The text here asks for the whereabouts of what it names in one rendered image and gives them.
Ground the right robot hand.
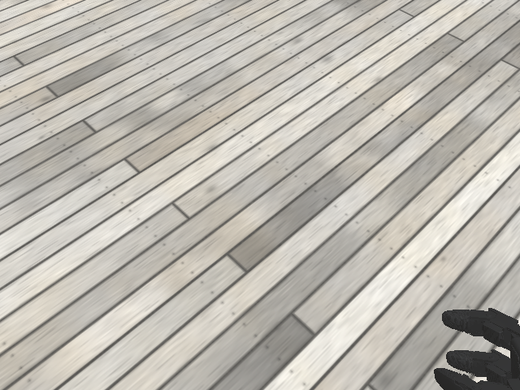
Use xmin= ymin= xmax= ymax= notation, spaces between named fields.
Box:
xmin=434 ymin=308 xmax=520 ymax=390

